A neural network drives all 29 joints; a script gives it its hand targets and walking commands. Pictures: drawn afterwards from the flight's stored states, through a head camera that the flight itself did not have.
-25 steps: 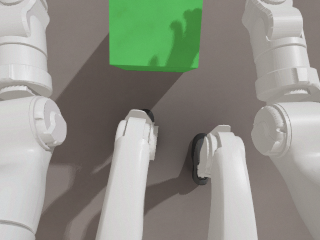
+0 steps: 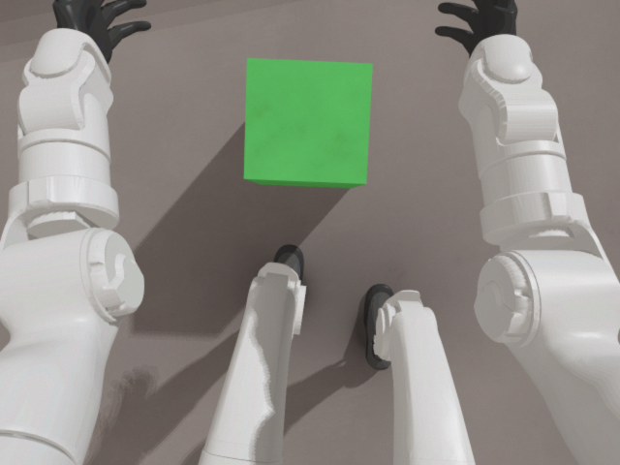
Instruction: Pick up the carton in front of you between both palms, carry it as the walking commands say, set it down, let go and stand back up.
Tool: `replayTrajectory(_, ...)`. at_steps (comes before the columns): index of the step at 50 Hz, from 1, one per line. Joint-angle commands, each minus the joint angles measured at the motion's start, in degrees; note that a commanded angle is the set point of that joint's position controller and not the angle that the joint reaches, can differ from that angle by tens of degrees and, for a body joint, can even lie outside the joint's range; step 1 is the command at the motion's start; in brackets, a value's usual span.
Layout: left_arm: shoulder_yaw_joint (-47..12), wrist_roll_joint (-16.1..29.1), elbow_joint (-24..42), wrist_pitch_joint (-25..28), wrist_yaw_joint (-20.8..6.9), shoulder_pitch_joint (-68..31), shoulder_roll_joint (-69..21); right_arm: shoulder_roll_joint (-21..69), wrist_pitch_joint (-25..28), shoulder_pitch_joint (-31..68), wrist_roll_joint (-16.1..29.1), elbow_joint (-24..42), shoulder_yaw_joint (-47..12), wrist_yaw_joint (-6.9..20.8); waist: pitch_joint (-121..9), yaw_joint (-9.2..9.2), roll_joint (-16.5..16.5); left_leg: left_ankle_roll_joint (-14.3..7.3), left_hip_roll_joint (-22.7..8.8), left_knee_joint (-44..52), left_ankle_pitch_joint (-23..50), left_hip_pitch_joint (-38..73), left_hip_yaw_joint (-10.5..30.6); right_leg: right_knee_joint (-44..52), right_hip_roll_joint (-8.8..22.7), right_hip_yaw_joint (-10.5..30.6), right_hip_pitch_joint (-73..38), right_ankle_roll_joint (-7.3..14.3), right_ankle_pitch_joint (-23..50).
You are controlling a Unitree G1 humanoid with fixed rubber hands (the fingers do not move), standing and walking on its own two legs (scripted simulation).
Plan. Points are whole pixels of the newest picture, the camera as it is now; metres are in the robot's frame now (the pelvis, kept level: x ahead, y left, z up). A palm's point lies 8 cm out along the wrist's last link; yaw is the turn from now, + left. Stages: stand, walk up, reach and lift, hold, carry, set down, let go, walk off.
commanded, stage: set down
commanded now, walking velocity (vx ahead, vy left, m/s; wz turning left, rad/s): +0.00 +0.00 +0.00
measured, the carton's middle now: (307, 134) +0.50 +0.11 -0.48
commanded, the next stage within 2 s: let go in 0.02 s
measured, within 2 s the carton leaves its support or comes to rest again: neither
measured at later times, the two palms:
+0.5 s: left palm (15, 138) +0.37 +0.31 +0.00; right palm (592, 158) +0.43 -0.12 +0.00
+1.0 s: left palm (26, 395) +0.24 +0.22 +0.09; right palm out of the picture +0.29 -0.24 +0.09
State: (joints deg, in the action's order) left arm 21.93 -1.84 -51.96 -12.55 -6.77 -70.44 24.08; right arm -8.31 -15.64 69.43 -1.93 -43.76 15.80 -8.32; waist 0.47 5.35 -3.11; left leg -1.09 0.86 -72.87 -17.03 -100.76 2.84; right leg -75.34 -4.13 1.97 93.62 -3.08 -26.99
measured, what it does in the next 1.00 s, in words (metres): rises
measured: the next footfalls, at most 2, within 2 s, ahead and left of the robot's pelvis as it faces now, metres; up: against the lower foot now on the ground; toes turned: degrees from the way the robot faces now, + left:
none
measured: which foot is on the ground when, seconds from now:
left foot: down 0.00-1.00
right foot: down 0.00-1.00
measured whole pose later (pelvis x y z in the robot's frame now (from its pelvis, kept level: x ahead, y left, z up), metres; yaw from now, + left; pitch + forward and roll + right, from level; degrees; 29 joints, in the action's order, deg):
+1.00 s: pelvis +0.10 -0.02 +0.17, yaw +4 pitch +3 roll +1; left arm 2.8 -0.1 -24.1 -2.2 -4.0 13.1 11.9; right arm -10.9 -1.5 -10.5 -1.3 -26.9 3.3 2.2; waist 3.7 0.8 -1.2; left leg 0.6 1.5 -24.5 -10.3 -16.8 2.3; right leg -27.2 -1.0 3.7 11.1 0.7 -18.7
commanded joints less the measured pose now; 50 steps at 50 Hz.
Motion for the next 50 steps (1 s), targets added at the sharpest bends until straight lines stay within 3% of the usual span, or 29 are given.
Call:
replayTrajectory(1, 1.33, -1.40, 4.75, 1.94, -0.30, -12.21, 7.38, -3.70, 1.68, 11.67, -1.02, 5.18, 0.70, 0.50, -57.07, 2.77, 4.07, 1.85, 1.32, 7.05, 23.36, 57.99, -3.97, 11.69, -3.22, -6.49, -9.20, -1.26, 5.90)
replayTrajectory(6, 1.73, -4.41, 6.22, 2.55, -1.18, -5.70, 6.63, -1.75, 2.01, 4.35, -4.11, 6.90, 1.08, 0.43, -59.41, 2.13, 3.94, 1.46, 1.17, 11.51, 26.02, 64.35, -3.79, 16.88, -3.02, -6.11, -16.47, -1.74, 9.39)
replayTrajectory(11, -0.67, -6.38, 13.09, 2.56, -2.07, 7.58, 5.78, 1.25, 2.25, -9.44, -5.94, 14.21, -0.80, -0.38, -61.24, 2.15, 5.05, 0.93, 1.14, 16.24, 31.74, 75.46, -3.15, 22.41, -2.99, -5.56, -24.27, -1.79, 14.15)
replayTrajectory(17, -4.84, -3.66, 21.03, 4.93, -1.89, 21.81, 2.64, 0.99, 5.51, -23.05, -4.45, 20.89, -3.48, 0.60, -54.09, 1.60, 7.09, 1.06, -0.11, 21.73, 36.27, 87.95, 0.02, 28.92, -2.16, -4.87, -24.04, -0.95, 13.53)
replayTrajectory(24, -8.02, -0.49, 21.60, 8.91, -1.04, 40.25, -2.11, 0.01, 10.14, -40.16, -3.71, 17.46, -5.15, 3.36, -45.41, -0.73, 6.76, 1.14, -0.99, 27.18, 37.73, 93.74, 2.45, 34.60, -1.07, -3.87, -29.79, 0.07, 13.97)
replayTrajectory(29, -10.49, 0.83, 22.86, 11.28, -0.01, 51.92, -3.93, -1.15, 12.85, -50.42, -2.95, 16.11, -6.58, 5.29, -38.61, -1.97, 6.57, 1.42, -1.00, 31.72, 34.03, 94.43, 2.69, 38.68, -0.39, -2.94, -38.57, 0.89, 13.76)
replayTrajectory(38, -14.60, 1.72, 28.61, 13.59, 1.90, 69.81, -6.30, -3.77, 15.93, -65.46, -0.86, 18.69, -9.21, 8.36, -20.93, -2.73, 5.00, 1.83, 0.13, 41.90, 18.43, 94.18, -0.64, 47.78, 1.43, -2.06, -60.76, 2.18, 12.50)
replayTrajectory(50, -17.36, 1.71, 33.95, 10.29, 2.85, 81.55, -5.89, -6.96, 14.37, -78.78, 0.98, 23.27, -12.01, 10.97, -1.91, -5.11, -0.56, 1.99, 2.70, 47.89, 16.80, 105.56, -3.13, 57.59, 4.40, 0.17, -71.17, 2.58, 17.65)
